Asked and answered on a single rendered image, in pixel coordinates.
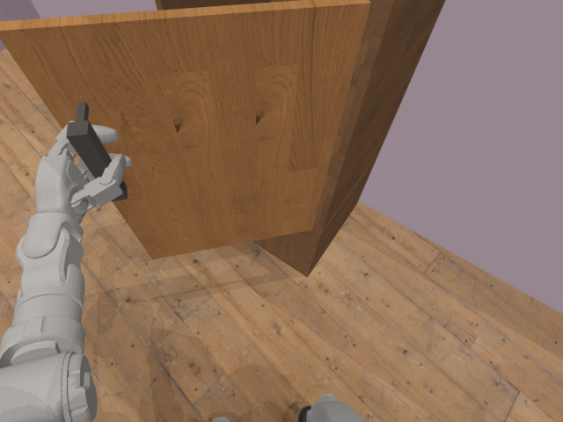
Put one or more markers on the robot left hand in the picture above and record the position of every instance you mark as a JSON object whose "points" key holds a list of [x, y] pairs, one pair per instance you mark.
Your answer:
{"points": [[58, 179]]}

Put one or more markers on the robot left forearm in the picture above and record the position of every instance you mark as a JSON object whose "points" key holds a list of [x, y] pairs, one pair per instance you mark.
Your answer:
{"points": [[50, 303]]}

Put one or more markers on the right robot shin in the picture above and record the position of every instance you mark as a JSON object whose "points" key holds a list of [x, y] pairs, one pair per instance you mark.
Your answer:
{"points": [[325, 397]]}

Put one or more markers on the robot left upper arm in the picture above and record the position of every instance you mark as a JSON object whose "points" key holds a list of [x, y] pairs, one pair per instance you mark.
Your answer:
{"points": [[57, 388]]}

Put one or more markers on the handle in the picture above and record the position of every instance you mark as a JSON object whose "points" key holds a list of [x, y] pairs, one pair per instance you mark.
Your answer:
{"points": [[88, 146]]}

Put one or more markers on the cupboard door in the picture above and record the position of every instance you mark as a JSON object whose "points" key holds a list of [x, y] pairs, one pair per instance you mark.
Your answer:
{"points": [[228, 113]]}

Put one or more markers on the robot right thigh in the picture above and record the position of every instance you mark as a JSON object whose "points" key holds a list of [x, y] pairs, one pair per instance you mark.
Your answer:
{"points": [[332, 411]]}

